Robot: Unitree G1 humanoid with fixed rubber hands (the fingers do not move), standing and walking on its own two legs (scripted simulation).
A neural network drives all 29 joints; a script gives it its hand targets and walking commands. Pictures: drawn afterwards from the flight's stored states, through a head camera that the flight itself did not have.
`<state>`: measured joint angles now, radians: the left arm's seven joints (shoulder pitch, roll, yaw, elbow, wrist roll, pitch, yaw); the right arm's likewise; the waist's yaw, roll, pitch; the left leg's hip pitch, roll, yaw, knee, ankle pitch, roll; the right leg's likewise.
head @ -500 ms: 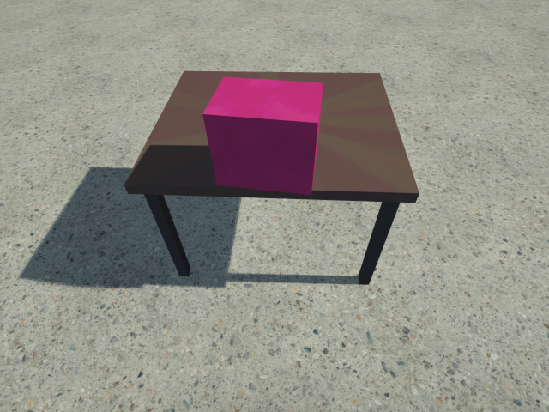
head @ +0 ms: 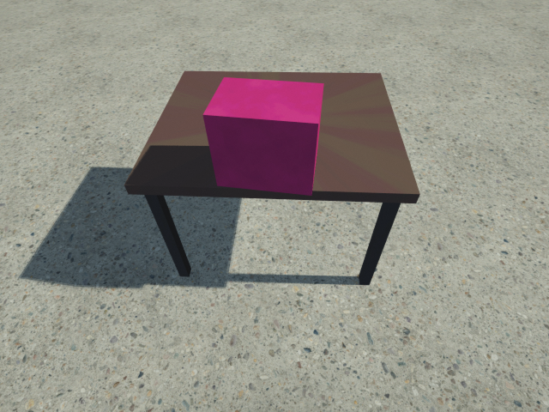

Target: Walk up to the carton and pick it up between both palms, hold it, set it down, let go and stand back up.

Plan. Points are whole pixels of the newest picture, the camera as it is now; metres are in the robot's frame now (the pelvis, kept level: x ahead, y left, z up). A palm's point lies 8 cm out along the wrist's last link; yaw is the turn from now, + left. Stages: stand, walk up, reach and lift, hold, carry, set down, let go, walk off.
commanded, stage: stand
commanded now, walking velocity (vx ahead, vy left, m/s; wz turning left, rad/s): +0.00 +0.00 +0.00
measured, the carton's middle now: (268, 136) +0.84 +0.06 -0.08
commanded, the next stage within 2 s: none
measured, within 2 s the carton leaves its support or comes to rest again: neither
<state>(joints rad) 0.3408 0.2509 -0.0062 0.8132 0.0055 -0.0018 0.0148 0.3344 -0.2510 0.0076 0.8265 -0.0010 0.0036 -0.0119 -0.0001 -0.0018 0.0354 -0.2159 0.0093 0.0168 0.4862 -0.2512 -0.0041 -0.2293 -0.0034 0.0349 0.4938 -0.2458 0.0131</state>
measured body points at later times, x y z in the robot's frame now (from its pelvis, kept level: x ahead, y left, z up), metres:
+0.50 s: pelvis +0.00 +0.00 +0.00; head +0.01 +0.00 +0.45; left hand +0.04 +0.26 -0.14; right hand +0.04 -0.26 -0.14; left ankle +0.01 +0.12 -0.74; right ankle +0.01 -0.13 -0.74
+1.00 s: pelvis +0.01 +0.00 +0.00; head +0.02 +0.00 +0.45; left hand +0.03 +0.25 -0.14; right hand +0.03 -0.25 -0.14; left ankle +0.01 +0.12 -0.74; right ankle +0.01 -0.13 -0.74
